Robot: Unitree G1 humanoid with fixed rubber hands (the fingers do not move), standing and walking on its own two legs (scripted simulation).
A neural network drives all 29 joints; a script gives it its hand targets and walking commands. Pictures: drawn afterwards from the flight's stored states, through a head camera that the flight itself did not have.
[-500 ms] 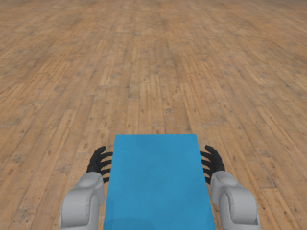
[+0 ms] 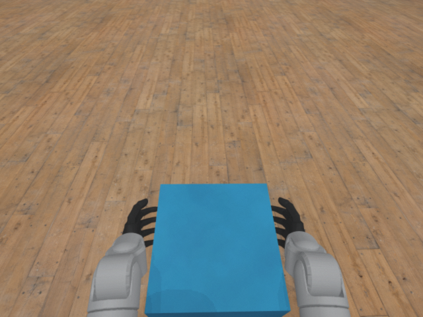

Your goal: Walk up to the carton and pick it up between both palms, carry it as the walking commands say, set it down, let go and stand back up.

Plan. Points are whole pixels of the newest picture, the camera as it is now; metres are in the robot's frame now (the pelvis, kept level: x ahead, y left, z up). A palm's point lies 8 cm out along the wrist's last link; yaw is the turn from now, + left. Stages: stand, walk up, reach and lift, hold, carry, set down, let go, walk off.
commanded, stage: carry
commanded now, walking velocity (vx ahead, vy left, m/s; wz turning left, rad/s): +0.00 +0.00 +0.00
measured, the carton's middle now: (213, 262) +0.27 +0.00 -0.03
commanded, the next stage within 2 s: hold in 1.02 s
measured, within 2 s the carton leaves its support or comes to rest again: neither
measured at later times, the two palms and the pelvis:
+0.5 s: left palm (124, 246) +0.24 +0.14 +0.10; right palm (306, 243) +0.24 -0.15 +0.10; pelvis +0.00 +0.00 +0.00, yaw +0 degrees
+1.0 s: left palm (121, 252) +0.24 +0.15 +0.09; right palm (301, 248) +0.24 -0.14 +0.08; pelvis -0.01 +0.00 +0.00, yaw +1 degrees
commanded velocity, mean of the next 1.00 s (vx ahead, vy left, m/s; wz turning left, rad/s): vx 0.00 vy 0.00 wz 0.00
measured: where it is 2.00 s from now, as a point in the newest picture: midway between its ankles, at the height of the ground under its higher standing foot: outside the picture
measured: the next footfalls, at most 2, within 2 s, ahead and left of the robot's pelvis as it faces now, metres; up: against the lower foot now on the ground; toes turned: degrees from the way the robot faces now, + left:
none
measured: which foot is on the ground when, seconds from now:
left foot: down 0.00-1.00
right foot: down 0.00-1.00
